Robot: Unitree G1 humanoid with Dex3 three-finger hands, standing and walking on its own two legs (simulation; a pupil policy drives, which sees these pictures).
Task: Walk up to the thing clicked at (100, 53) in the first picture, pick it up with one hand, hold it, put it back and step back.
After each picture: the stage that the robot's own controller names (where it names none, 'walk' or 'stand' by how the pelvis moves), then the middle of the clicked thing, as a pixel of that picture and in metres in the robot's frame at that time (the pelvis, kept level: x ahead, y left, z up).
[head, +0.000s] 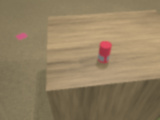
stand; (104, 52) +0.69 -0.10 -0.11
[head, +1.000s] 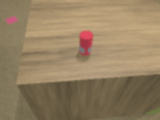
sink last; (85, 43) +0.64 +0.02 -0.08
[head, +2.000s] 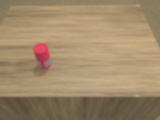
stand; (42, 56) +0.54 +0.23 -0.07
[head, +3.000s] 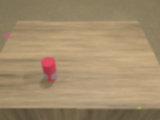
stand; (49, 69) +0.54 +0.19 -0.11
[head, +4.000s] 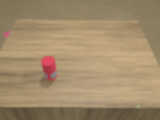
stand; (49, 68) +0.54 +0.19 -0.12
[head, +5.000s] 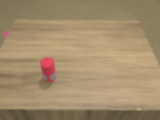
stand; (48, 70) +0.53 +0.19 -0.12
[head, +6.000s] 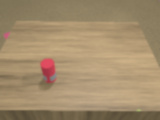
stand; (48, 71) +0.53 +0.19 -0.12
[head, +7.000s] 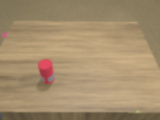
rise first; (46, 72) +0.52 +0.21 -0.11
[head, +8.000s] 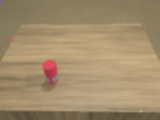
go down; (51, 72) +0.53 +0.21 -0.11
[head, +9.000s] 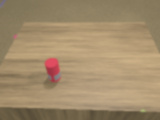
go down; (53, 70) +0.53 +0.21 -0.11
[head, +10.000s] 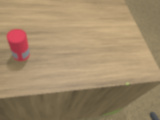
go down; (19, 45) +0.53 +0.20 -0.04
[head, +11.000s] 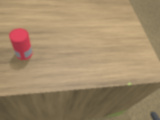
close in; (21, 45) +0.53 +0.20 -0.04
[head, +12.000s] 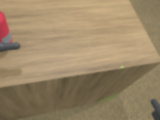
close; out of the picture +0.55 +0.22 +0.00
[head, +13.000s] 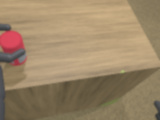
lift; (14, 49) +0.48 +0.18 -0.01
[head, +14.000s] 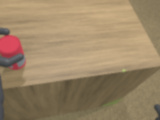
lift; (13, 53) +0.47 +0.19 +0.00
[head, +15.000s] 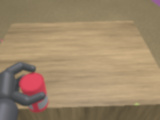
lift; (35, 93) +0.30 +0.16 +0.09
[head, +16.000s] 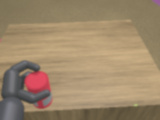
hold; (40, 90) +0.31 +0.15 +0.07
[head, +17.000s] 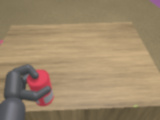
hold; (41, 88) +0.33 +0.15 +0.06
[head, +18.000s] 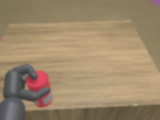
crouch; (40, 89) +0.33 +0.16 +0.06
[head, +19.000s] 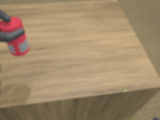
crouch; (15, 37) +0.49 +0.20 +0.10
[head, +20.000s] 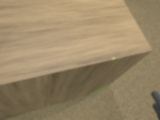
lower; out of the picture +0.55 +0.22 +0.02
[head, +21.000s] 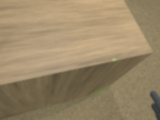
lower; out of the picture +0.55 +0.22 +0.02
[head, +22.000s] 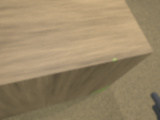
lower; out of the picture +0.55 +0.22 +0.02
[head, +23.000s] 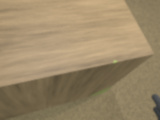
lower; out of the picture +0.54 +0.23 +0.02
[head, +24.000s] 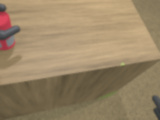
open; (1, 31) +0.53 +0.20 +0.01
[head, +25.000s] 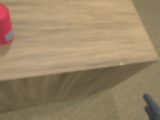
sink last; out of the picture +0.53 +0.20 +0.01
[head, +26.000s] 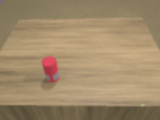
sink last; (51, 69) +0.51 +0.20 -0.06
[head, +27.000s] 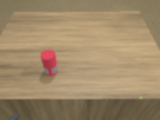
stand; (49, 63) +0.53 +0.19 -0.06
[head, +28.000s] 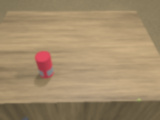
stand; (44, 65) +0.51 +0.20 -0.05
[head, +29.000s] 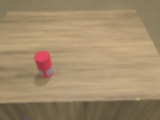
stand; (44, 64) +0.51 +0.20 -0.05
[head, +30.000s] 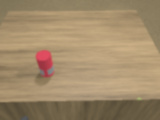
stand; (45, 64) +0.51 +0.20 -0.05
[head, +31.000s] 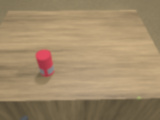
stand; (45, 63) +0.52 +0.20 -0.05
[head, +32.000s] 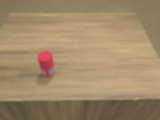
stand; (46, 64) +0.52 +0.19 -0.06
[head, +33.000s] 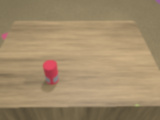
walk; (51, 72) +0.52 +0.18 -0.11
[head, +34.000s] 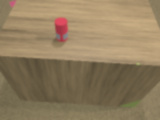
walk; (61, 30) +0.71 +0.14 -0.10
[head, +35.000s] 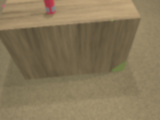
walk; (49, 4) +1.00 +0.29 -0.09
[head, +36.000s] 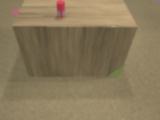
stand; (61, 9) +1.16 +0.21 -0.11
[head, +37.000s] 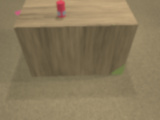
stand; (61, 9) +1.16 +0.21 -0.12
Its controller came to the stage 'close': yes
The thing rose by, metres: 0.19
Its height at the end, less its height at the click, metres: +0.00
